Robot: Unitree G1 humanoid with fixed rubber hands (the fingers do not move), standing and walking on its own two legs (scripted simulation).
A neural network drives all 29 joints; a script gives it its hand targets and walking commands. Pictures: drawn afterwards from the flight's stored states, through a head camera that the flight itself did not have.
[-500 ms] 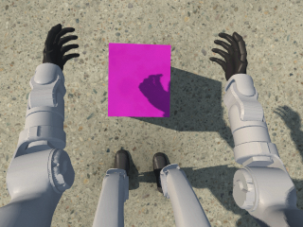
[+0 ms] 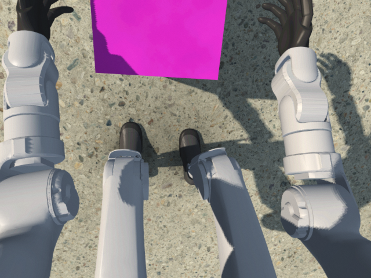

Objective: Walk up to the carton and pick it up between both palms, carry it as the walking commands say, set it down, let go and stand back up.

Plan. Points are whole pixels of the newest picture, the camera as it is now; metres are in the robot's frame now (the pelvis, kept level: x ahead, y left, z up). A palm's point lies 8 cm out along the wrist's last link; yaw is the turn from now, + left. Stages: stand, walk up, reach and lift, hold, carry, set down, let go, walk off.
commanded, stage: reach and lift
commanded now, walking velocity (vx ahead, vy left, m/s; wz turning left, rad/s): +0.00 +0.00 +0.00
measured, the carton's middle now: (160, 7) +0.53 +0.03 -0.43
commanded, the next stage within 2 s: none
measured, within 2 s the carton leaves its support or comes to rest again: neither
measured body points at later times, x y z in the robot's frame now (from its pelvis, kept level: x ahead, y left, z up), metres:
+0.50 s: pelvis -0.08 +0.08 -0.18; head +0.28 +0.10 +0.08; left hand +0.51 +0.24 -0.34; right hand +0.49 -0.13 -0.31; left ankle +0.07 +0.15 -0.54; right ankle +0.04 -0.06 -0.54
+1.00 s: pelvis -0.04 +0.03 -0.20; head +0.33 +0.00 +0.03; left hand +0.54 +0.21 -0.37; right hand +0.50 -0.18 -0.37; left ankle +0.07 +0.16 -0.54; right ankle +0.04 -0.06 -0.54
